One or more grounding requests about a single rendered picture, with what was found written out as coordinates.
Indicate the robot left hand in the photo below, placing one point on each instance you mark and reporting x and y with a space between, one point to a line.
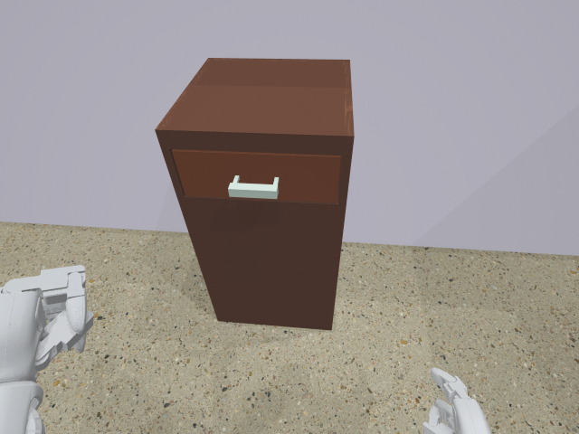
23 316

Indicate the left robot forearm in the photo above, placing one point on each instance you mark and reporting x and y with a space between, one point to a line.
19 402

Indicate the robot right hand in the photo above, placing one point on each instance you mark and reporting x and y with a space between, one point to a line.
465 416

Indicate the cabinet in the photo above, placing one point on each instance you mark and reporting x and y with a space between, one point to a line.
266 262

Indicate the handle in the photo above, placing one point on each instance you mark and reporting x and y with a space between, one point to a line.
265 191

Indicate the drawer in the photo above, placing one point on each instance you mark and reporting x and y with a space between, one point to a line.
303 178

